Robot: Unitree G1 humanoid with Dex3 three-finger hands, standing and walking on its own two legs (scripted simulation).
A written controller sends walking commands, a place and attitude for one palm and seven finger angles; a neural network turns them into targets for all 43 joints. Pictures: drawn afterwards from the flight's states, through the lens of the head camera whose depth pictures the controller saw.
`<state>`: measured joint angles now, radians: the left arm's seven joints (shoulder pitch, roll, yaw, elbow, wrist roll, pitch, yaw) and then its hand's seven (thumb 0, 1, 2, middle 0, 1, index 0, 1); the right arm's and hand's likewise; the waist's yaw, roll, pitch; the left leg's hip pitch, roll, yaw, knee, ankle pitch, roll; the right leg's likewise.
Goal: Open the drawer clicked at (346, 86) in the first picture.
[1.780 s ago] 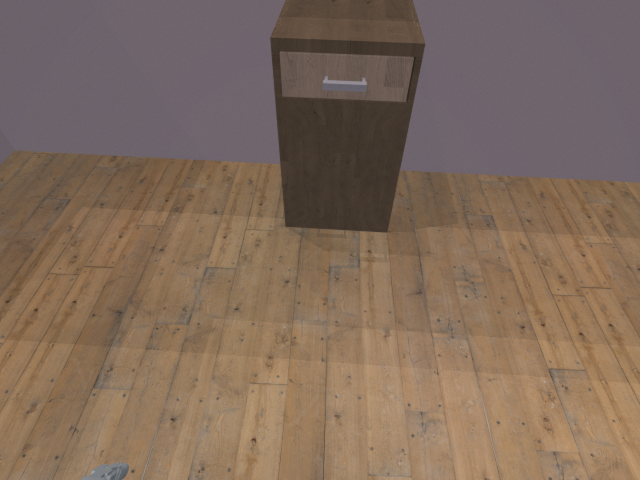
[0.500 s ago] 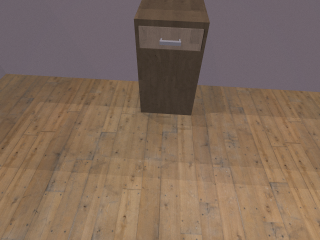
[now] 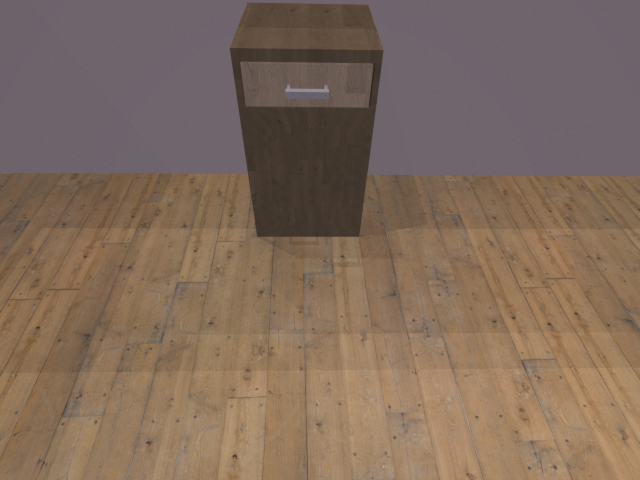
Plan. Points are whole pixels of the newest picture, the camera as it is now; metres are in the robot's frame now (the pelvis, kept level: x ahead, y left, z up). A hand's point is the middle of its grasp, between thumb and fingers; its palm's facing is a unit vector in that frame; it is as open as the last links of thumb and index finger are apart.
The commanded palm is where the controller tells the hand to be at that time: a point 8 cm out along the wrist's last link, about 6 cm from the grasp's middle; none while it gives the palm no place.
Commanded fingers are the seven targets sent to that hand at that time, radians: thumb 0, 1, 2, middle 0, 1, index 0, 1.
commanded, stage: walk to a spot facing it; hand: left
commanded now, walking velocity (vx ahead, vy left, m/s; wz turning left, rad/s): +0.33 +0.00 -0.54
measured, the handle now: (307, 90) +1.20 +0.13 -0.08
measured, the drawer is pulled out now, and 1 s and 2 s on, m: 0.00 0.00 0.00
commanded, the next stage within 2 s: turn to face it in 1.00 s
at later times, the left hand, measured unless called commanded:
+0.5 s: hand out of the picture +0.12 +0.19 -0.18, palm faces -0.09 -0.98 -0.16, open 7.4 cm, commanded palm none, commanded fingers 0.00 0.90 0.90 -0.20 -0.30 -0.20 -0.30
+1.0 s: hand (312, 260) +0.57 +0.06 -0.15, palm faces -0.55 -0.81 -0.21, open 7.4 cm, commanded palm none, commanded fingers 0.00 0.90 0.90 -0.20 -0.30 -0.20 -0.30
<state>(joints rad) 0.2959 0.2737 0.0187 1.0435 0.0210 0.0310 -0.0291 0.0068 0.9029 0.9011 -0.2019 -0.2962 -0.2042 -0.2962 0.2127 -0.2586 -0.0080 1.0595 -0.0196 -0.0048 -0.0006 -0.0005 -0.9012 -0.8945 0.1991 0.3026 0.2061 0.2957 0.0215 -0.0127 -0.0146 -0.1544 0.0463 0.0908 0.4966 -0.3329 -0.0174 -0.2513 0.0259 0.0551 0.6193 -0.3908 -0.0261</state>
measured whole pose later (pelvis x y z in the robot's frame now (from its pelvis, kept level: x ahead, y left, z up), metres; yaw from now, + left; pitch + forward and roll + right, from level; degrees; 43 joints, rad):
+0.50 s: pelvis +0.17 +0.01 -0.01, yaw -12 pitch +1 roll -1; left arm 0.47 0.16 0.04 1.08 0.03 -0.05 0.00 0.01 0.90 0.90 -0.21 -0.30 -0.21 -0.30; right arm 0.10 -0.16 -0.04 0.95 -0.01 -0.03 0.02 0.00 -0.90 -0.90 0.20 0.30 0.20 0.30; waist 0.06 -0.03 0.04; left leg -0.50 0.08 0.08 0.64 -0.20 -0.03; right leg 0.01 0.02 0.11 0.40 -0.42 0.00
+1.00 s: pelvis +0.35 -0.02 -0.01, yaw -31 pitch +0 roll +1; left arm 0.07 0.22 0.08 0.89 0.03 0.03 -0.04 0.01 0.91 0.90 -0.20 -0.30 -0.20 -0.30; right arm 0.40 -0.19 -0.05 1.06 -0.03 -0.03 -0.02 0.00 -0.91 -0.89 0.20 0.30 0.20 0.30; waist -0.07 -0.01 0.10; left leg -0.04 0.14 0.40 0.51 -0.42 -0.04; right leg -0.52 -0.06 -0.12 0.71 -0.20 -0.01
